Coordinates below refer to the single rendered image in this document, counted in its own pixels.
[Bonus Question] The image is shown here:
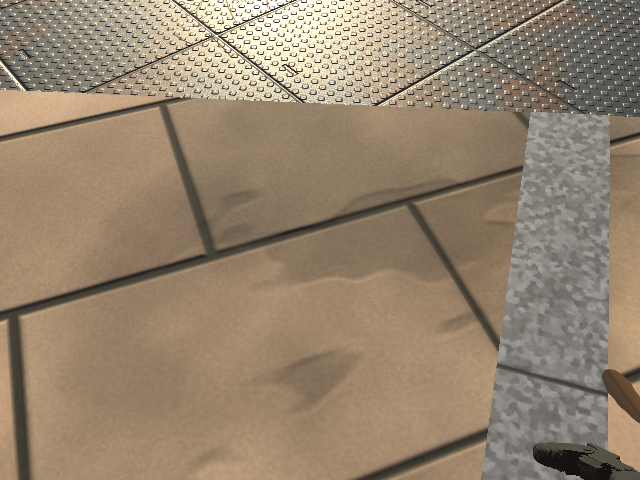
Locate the robot right hand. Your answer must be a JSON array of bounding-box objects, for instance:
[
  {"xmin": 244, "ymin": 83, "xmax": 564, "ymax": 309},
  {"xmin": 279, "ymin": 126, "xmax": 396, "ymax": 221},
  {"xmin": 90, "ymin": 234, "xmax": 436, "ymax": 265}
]
[{"xmin": 533, "ymin": 442, "xmax": 640, "ymax": 480}]

